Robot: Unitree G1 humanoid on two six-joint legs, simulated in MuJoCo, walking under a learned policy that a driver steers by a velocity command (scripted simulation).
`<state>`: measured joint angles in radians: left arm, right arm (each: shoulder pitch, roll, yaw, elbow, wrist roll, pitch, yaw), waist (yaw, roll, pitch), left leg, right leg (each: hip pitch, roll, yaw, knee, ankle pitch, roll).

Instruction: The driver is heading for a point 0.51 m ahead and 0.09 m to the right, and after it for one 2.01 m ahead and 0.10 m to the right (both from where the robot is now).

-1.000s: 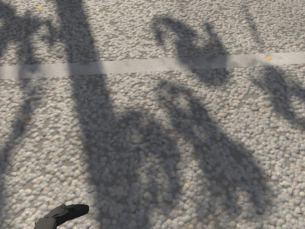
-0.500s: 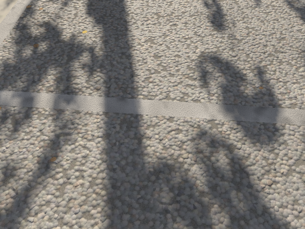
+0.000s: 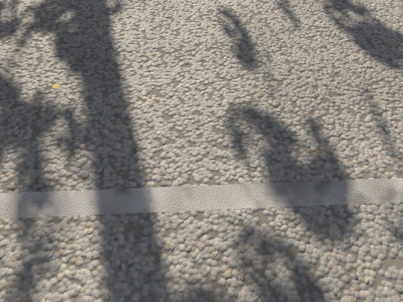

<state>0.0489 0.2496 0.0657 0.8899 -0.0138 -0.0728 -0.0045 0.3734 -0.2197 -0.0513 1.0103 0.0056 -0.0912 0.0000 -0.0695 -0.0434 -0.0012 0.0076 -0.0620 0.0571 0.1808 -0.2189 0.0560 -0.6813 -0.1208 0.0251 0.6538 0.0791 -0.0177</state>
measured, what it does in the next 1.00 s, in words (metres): walks ahead: right foot, then left foot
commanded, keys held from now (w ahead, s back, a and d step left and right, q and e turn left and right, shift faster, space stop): w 1.00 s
